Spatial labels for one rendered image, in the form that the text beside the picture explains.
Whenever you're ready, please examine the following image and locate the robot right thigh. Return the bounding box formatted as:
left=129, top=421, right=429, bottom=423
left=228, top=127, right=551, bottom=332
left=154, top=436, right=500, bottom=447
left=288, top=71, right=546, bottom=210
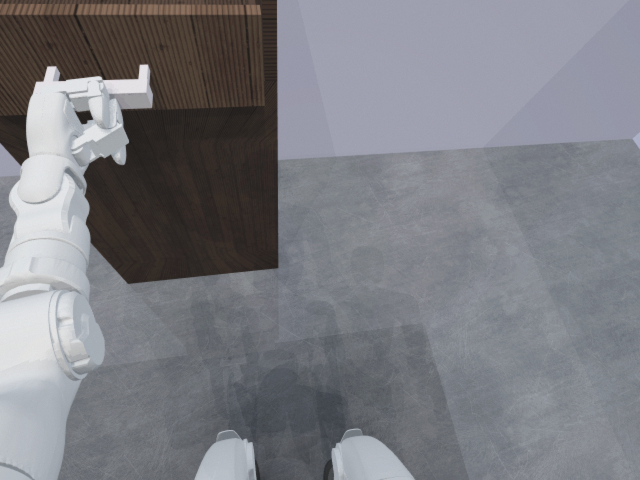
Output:
left=332, top=436, right=415, bottom=480

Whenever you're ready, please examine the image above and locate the left robot upper arm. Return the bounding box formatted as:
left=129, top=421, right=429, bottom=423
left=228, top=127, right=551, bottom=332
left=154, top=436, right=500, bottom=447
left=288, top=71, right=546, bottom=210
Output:
left=0, top=289, right=105, bottom=480

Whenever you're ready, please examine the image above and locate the left robot forearm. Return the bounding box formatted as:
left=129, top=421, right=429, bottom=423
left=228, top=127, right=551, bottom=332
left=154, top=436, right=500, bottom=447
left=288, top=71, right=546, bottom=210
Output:
left=0, top=155, right=90, bottom=303

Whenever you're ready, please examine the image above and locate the handle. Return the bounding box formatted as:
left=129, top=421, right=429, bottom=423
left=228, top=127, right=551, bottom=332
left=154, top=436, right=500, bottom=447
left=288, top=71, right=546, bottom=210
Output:
left=33, top=65, right=153, bottom=111

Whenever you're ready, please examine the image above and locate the robot left shin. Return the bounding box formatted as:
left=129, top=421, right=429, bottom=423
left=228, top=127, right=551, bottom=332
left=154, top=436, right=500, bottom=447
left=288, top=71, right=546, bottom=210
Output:
left=216, top=430, right=243, bottom=442

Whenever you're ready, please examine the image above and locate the cabinet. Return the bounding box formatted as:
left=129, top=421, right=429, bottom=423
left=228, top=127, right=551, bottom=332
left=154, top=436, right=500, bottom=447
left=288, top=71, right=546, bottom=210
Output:
left=0, top=0, right=278, bottom=284

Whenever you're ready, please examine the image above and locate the robot left hand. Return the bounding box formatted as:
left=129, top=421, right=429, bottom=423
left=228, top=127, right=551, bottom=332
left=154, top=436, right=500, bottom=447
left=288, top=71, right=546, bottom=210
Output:
left=26, top=76, right=129, bottom=175

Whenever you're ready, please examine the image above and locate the drawer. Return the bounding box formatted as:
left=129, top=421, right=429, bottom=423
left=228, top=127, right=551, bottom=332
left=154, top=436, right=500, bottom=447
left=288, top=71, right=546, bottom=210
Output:
left=0, top=0, right=265, bottom=116

